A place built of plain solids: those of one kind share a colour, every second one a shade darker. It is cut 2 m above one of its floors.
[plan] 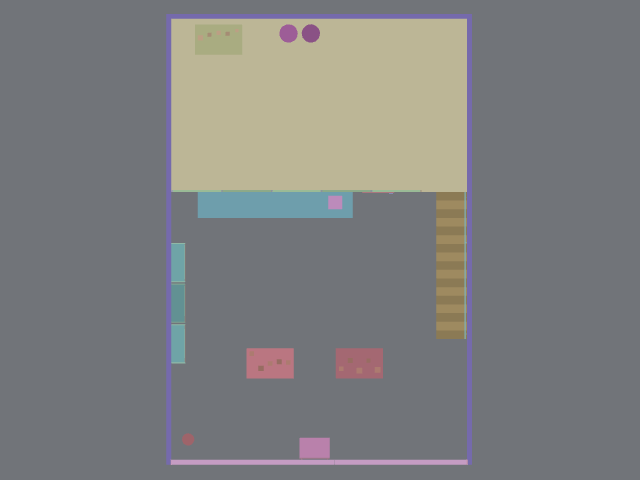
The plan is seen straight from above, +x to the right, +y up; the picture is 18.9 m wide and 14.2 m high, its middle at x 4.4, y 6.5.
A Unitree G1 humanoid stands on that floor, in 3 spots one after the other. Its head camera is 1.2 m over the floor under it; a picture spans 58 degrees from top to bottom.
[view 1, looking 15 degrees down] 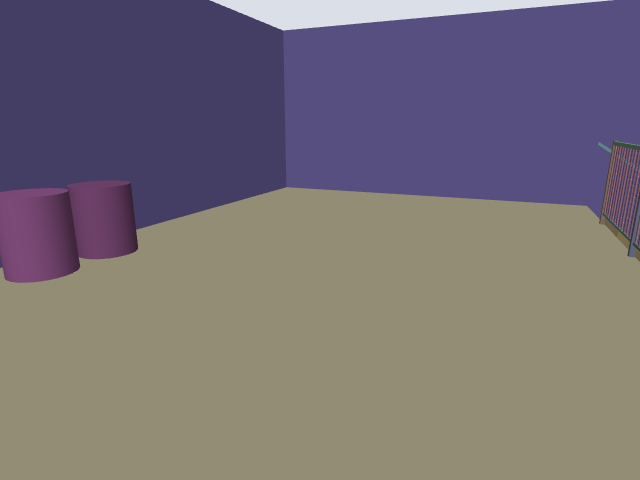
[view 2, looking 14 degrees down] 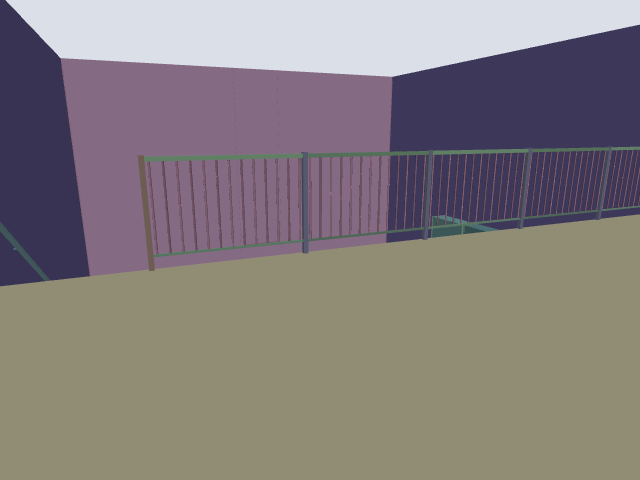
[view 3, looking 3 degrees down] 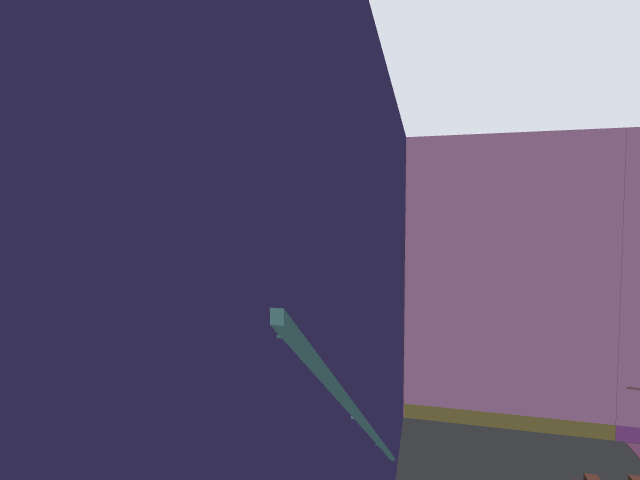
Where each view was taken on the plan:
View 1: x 1.20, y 9.12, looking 23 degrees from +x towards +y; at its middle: upper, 4.64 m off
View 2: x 7.45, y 11.94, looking -113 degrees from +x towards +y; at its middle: upper_guard_low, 4.45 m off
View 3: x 8.30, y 9.02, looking -76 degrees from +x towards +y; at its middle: wall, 1.87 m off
